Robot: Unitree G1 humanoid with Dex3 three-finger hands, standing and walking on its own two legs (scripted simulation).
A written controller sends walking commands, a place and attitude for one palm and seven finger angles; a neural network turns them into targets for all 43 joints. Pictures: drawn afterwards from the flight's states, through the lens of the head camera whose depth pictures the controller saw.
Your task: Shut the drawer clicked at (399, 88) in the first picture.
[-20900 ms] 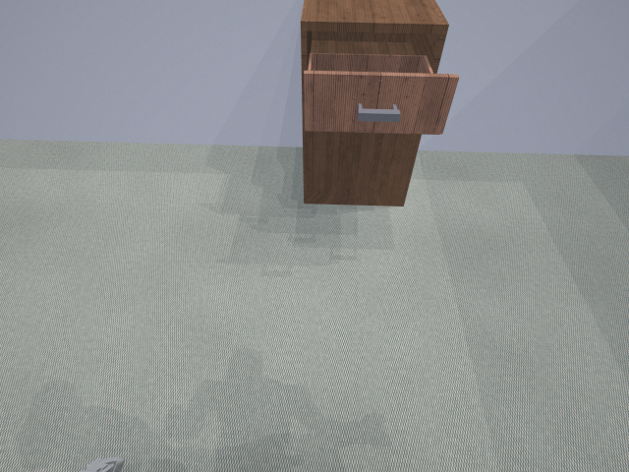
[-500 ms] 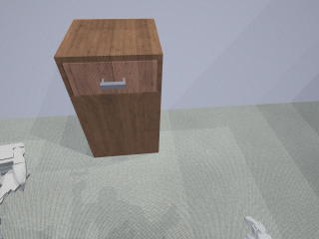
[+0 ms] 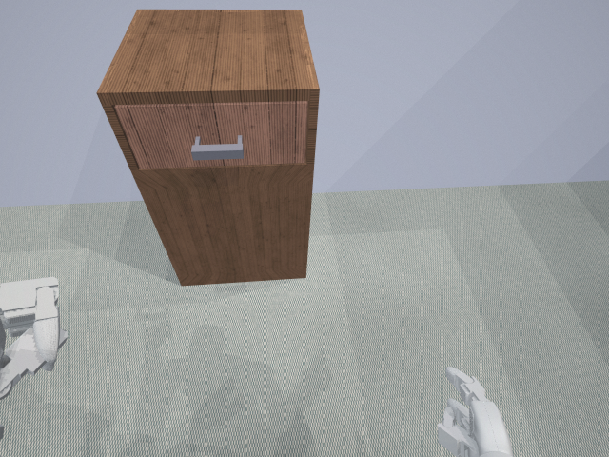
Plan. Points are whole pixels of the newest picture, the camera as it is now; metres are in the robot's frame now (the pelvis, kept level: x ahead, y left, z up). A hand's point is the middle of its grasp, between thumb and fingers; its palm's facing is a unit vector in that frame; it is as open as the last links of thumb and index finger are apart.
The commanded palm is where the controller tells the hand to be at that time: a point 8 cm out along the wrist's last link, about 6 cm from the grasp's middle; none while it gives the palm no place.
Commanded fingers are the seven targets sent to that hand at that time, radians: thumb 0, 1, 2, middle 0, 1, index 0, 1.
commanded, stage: let the arm hang, fingers relaxed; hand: left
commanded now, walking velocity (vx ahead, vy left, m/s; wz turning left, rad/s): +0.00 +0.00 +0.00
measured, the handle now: (218, 145) +0.77 +0.25 -0.09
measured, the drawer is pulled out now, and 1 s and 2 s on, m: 0.00 0.00 0.00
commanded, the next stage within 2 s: look to check the result in 1.16 s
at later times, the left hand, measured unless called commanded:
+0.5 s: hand out of the picture -0.05 +0.21 -0.18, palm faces +0.06 -0.97 -0.22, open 3.9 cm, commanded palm none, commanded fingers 0.00 0.90 0.90 -0.48 -0.60 -0.48 -0.60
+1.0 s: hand out of the picture -0.05 +0.16 -0.17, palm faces +0.07 -0.99 -0.14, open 7.3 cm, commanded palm none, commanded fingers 0.00 0.90 0.90 -0.20 -0.30 -0.20 -0.30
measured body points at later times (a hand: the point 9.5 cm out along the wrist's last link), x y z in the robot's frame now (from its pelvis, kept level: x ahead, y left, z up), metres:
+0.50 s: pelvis -0.02 +0.02 +0.00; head +0.01 +0.03 +0.45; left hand -0.06 +0.26 -0.16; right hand -0.01 -0.21 -0.15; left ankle +0.02 +0.12 -0.74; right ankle -0.04 -0.10 -0.74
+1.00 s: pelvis -0.03 +0.01 +0.00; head -0.03 +0.01 +0.45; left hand -0.05 +0.21 -0.16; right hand -0.05 -0.18 -0.16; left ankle +0.02 +0.12 -0.74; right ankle -0.04 -0.10 -0.74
